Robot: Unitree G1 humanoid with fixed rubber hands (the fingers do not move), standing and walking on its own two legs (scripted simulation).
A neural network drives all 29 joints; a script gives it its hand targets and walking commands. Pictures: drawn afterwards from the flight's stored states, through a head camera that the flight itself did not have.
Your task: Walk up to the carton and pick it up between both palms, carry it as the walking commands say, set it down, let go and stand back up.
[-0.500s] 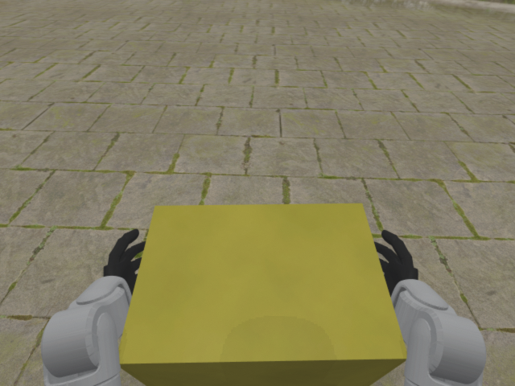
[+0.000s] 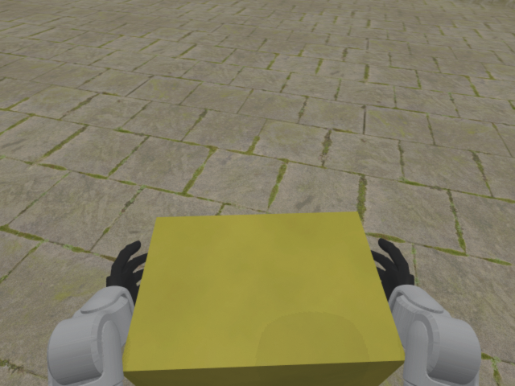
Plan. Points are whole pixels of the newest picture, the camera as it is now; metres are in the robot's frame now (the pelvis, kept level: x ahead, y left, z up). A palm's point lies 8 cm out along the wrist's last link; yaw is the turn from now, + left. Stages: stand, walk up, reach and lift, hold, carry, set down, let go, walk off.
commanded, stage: carry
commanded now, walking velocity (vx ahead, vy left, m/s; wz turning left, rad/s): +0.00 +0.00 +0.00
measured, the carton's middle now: (260, 324) +0.23 +0.01 +0.01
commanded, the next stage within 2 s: none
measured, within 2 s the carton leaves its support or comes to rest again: neither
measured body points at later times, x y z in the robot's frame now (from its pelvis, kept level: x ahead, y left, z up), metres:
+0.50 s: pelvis -0.05 +0.02 +0.01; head -0.10 +0.02 +0.46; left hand +0.19 +0.22 +0.10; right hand +0.20 -0.15 +0.11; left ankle +0.04 +0.10 -0.71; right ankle -0.03 -0.11 -0.71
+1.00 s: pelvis -0.09 +0.01 +0.01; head -0.15 +0.00 +0.46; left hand +0.14 +0.21 +0.10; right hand +0.16 -0.16 +0.11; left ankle +0.03 +0.10 -0.71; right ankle -0.04 -0.11 -0.71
